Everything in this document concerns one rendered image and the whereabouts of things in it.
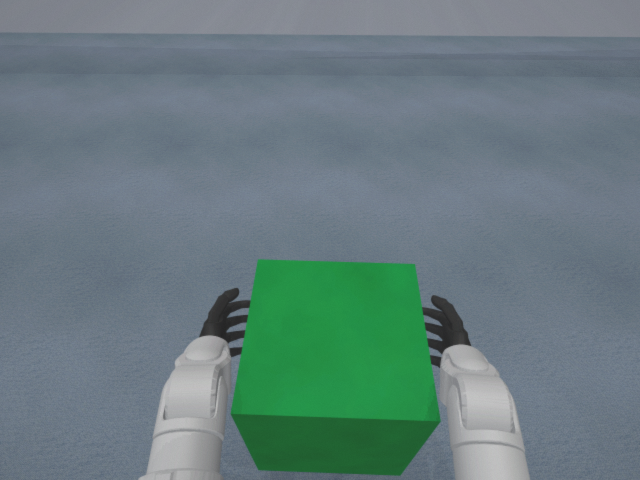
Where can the robot left forearm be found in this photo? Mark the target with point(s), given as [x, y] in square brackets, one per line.
[190, 423]

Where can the carton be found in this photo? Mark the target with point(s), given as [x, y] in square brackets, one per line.
[335, 374]

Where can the left robot hand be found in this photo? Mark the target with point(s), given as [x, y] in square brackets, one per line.
[217, 323]

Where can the robot right forearm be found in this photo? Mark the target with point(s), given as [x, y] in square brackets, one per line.
[484, 429]

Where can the right robot hand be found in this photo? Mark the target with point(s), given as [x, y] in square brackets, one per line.
[451, 332]

